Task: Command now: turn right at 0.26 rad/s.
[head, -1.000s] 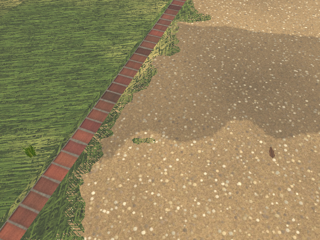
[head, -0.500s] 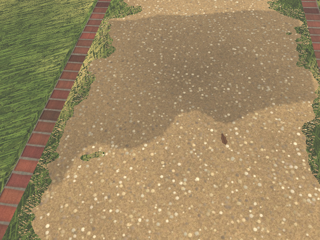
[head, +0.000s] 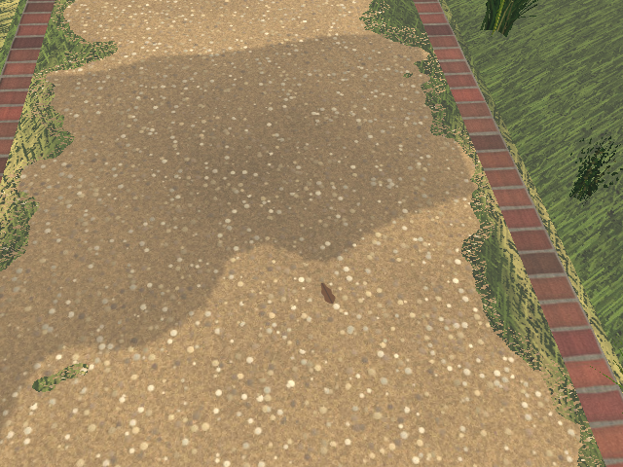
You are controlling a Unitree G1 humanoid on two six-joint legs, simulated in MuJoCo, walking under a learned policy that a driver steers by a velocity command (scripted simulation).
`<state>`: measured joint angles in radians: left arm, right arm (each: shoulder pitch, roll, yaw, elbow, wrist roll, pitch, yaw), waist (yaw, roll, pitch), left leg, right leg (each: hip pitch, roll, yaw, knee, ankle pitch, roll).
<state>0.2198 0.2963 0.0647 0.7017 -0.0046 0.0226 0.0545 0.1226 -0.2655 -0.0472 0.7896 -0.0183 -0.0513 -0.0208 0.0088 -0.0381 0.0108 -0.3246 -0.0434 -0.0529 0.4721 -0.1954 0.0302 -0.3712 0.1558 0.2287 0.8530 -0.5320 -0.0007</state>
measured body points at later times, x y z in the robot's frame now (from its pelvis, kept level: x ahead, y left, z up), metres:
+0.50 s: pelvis +0.01 -0.02 -0.01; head +0.02 -0.03 +0.44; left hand +0.12 +0.22 -0.12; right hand +0.10 -0.28 -0.14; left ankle +0.03 +0.11 -0.74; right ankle -0.02 -0.14 -0.74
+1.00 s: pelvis +0.16 +0.03 +0.01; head +0.18 +0.05 +0.46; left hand +0.34 +0.28 -0.10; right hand +0.14 -0.23 -0.11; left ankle +0.08 +0.10 -0.74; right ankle +0.29 -0.15 -0.67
